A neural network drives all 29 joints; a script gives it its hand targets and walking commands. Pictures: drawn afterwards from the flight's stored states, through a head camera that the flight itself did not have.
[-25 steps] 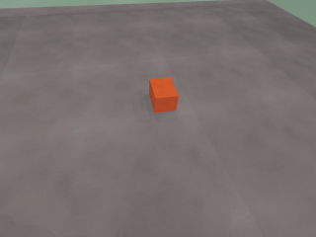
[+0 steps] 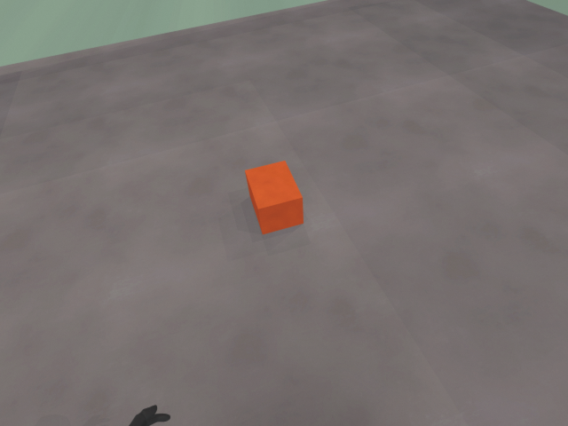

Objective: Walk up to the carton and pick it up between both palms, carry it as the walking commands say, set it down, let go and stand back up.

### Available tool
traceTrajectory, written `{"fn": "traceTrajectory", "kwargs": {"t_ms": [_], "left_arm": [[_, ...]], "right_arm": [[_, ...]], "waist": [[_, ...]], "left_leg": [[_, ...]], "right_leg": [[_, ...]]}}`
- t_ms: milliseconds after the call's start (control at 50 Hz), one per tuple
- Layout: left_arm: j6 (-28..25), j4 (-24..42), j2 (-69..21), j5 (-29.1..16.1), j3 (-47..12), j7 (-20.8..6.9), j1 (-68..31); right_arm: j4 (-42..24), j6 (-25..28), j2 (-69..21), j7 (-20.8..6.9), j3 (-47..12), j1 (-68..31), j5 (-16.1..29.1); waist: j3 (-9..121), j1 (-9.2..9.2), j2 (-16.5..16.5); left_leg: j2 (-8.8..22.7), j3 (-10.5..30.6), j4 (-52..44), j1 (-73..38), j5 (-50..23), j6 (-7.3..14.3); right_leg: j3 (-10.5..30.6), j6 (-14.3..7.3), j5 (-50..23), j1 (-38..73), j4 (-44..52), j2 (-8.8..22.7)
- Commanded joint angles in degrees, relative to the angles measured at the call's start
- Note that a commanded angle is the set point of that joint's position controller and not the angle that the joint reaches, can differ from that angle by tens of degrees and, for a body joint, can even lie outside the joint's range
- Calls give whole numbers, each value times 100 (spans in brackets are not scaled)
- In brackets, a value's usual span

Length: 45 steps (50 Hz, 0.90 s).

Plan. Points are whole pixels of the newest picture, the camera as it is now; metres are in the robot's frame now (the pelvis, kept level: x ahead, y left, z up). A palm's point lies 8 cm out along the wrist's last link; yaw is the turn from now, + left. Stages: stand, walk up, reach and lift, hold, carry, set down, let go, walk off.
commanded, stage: walk up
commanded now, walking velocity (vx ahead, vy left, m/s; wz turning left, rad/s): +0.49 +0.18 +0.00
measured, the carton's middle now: (274, 196) +1.19 +0.07 -0.68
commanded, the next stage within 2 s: none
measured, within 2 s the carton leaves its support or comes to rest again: neither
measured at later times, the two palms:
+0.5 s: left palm out of the picture +0.14 +0.34 -0.12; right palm (392, 329) +0.30 -0.16 -0.11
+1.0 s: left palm (163, 245) +0.51 +0.28 -0.11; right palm (411, 309) +0.33 -0.21 -0.12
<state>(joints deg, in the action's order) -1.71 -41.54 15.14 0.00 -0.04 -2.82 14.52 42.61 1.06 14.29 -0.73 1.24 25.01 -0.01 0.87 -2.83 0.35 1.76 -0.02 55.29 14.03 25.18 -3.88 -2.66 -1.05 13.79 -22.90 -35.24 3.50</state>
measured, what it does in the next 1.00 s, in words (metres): walks ahead: left foot, then right foot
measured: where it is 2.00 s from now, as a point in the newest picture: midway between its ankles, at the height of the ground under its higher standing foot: (279, 324)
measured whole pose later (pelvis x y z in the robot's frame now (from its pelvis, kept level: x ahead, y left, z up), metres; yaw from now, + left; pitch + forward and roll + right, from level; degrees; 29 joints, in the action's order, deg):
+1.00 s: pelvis +0.34 +0.04 -0.01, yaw +0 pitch +3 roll +1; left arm -0.6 -43.0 15.7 0.0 -0.1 -2.5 7.7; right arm 43.7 1.7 12.3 -0.5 1.3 25.8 0.0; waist 0.6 -4.1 1.9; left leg 4.8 -2.7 31.6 7.4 26.3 -3.5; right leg -2.4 2.4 11.2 -28.0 -33.6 3.3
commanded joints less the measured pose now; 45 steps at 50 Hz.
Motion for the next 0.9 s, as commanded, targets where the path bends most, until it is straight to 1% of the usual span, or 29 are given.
{"fn": "traceTrajectory", "kwargs": {"t_ms": [0, 20, 40, 100, 140, 180, 220, 260, 300, 340, 360, 380, 400, 420, 440, 460, 480, 500, 520, 540, 560, 580, 620, 700, 740, 780, 840, 860, 880], "left_arm": [[-185, -190, 962, 177, 495, 273, 1099], [-178, -189, 961, 150, 490, 306, 1137], [-192, -158, 965, 132, 482, 324, 1185], [-226, -126, 941, 133, 457, 353, 1401], [-219, -91, 991, 156, 464, 358, 1506], [-210, -70, 1032, 169, 471, 366, 1606], [-203, -61, 1081, 172, 492, 377, 1698], [-187, -58, 1124, 167, 535, 366, 1612], [-160, -60, 1184, 169, 553, 351, 1330], [-138, -53, 1255, 175, 535, 339, 1129], [-132, -25, 1223, 157, 483, 298, 986], [-122, -87, 1158, 109, 442, 267, 845], [-143, -75, 915, 102, 367, 252, 1101], [-162, -22, 660, 77, 342, 236, 1256], [-201, 148, 416, 130, 287, 226, 1299], [-176, 134, 582, 169, 391, 235, 1186], [-156, 141, 445, 191, 369, 204, 935], [-74, 89, 448, 168, 361, 183, 758], [-23, -96, 444, 133, 336, 160, 865], [16, -208, 372, 118, 290, 138, 963], [51, -256, 338, 117, 302, 113, 954], [91, -254, 344, 131, 314, 97, 850], [172, -202, 322, 171, 304, 68, 477], [246, -62, 268, 199, 274, -19, -325], [241, 22, 259, 190, 252, -62, -693], [196, 76, 259, 158, 237, -90, -978], [88, 141, 207, 102, 195, -102, -1265], [43, 113, 167, 94, 174, -87, -1173], [-3, 9, 152, 120, 169, -56, -860]], "right_arm": [[39, -81, 491, -147, 320, -37, -197], [-11, -126, 469, -177, 304, -35, -186], [-47, -160, 434, -214, 296, -121, -200], [-190, -224, 300, -294, 256, -572, -227], [-334, -248, 308, -339, 241, -935, -217], [-468, -250, 336, -379, 227, -1300, -200], [-588, -230, 342, -409, 196, -1622, -184], [-609, -180, 319, -419, 142, -1893, -173], [-580, -116, 285, -407, 77, -2076, -166], [-565, -78, 267, -384, 54, -1996, -156], [-517, -16, 269, -342, 64, -1699, -120], [-247, 98, 360, -263, 120, -1024, -119], [67, 197, 782, -195, 244, -259, -167], [230, 259, 1399, -118, 433, 540, -254], [278, 254, 1862, -24, 544, 1001, -266], [258, 223, 1761, -15, 488, 861, -232], [260, 241, 1507, -11, 415, 680, -238], [203, 254, 1264, -12, 395, 465, -133], [218, 276, 1191, 45, 371, 327, -86], [256, 308, 1007, 57, 325, 218, -60], [289, 313, 917, 68, 293, 269, -64], [289, 328, 914, 94, 302, 327, -72], [319, 337, 898, 104, 319, 383, -86], [264, 323, 893, 91, 362, 411, -106], [250, 312, 911, 86, 382, 422, -122], [241, 285, 941, 85, 402, 382, -145], [266, 206, 985, 99, 437, 270, -210], [294, 174, 1000, 100, 448, 245, -221], [324, 155, 1029, 106, 449, 214, -200]], "waist": [[109, 401, 551], [93, 400, 682], [33, 449, 806], [-276, 612, 1022], [-644, 700, 1053], [-963, 780, 1028], [-1164, 849, 1004], [-1284, 868, 981], [-1298, 799, 1041], [-1099, 621, 1269], [-773, 442, 1468], [-268, 148, 1487], [382, -72, 669], [915, -374, -919], [1263, -382, -2121], [1018, -253, -1426], [298, -97, -1186], [143, -126, -682], [196, 19, -540], [244, 182, -595], [348, 182, -776], [399, 144, -889], [258, 98, -1042], [-372, 34, -1026], [-632, -43, -1042], [-758, -117, -1056], [-746, -217, -1237], [-598, -177, -1333], [-307, -5, -1335]], "left_leg": [[177, 259, 1215, 1941, -830, 144], [214, 235, 1169, 1886, -877, 123], [198, 166, 1179, 1927, -993, 120], [231, 81, 1109, 2203, -1322, 99], [304, 22, 917, 2481, -1487, 33], [360, -9, 601, 2719, -1595, -31], [393, -13, 105, 2841, -1601, -84], [379, -35, -644, 2656, -1543, -98], [290, -188, -1440, 2209, -1313, -85], [184, -398, -1990, 1548, -948, 13], [55, -616, -2344, 941, -876, 87], [-137, -783, -2762, -16, -1167, 117], [-135, -558, -2672, -1210, -1263, 236], [1207, 1282, -3277, -2326, -494, 575], [2391, 3273, -3995, -2681, -828, 912], [2372, 3411, -4146, -2293, -782, 1033], [2226, 3140, -4139, -1694, -1216, 863], [2018, 2885, -4093, -1523, -1371, 860], [1931, 2618, -3795, -1690, -2627, 702], [1689, 1993, -3598, -1559, -3485, 538], [1554, 1696, -3480, -1518, -3791, 455], [1552, 1674, -3507, -1551, -3660, 510], [1613, 1662, -3778, -1522, -3082, 725], [1664, 1581, -4321, -1096, -1875, 953], [1667, 1489, -4512, -1067, -1512, 1044], [1604, 1271, -4544, -1107, -1551, 1067], [1463, 763, -4286, -1171, -2325, 1104], [1418, 600, -4084, -1188, -2720, 1075], [1297, 393, -3707, -1135, -3189, 973]], "right_leg": [[2077, 157, -1772, 1953, 1818, 1570], [1949, 91, -1940, 1879, 1764, 1556], [1879, 21, -1891, 1836, 1804, 1527], [1807, -91, -1082, 1642, 2096, 1489], [1874, -236, -277, 1459, 2397, 1536], [1899, -376, 314, 1400, 2651, 1578], [1848, -482, 565, 1472, 2800, 1645], [1589, -535, 528, 1502, 2806, 1604], [1202, -572, 173, 1435, 2672, 1534], [915, -574, -363, 1334, 2386, 1518], [640, -564, -544, 1238, 2085, 1347], [246, -472, -410, 1147, 1365, 928], [-1, -309, -385, 779, 71, 536], [-201, 20, 513, -466, -1802, 179], [103, 119, 1807, -1406, -3091, -205], [501, 115, 1695, -1464, -3517, -64], [569, 166, 1365, -1749, -3690, 8], [649, 72, 1020, -1639, -3407, 223], [665, 134, 879, -1656, -3256, 234], [695, 173, 698, -1450, -3077, 304], [629, 229, 689, -1249, -2964, 252], [577, 275, 586, -1226, -2891, 221], [498, 340, 242, -1442, -2750, 207], [404, 440, -314, -1815, -2450, 284], [323, 470, -446, -1922, -2085, 299], [211, 492, -429, -1756, -1445, 240], [-126, 486, -62, -1085, -247, 41], [-258, 444, 9, -731, 138, -55], [-374, 400, -64, -111, 650, -179]]}}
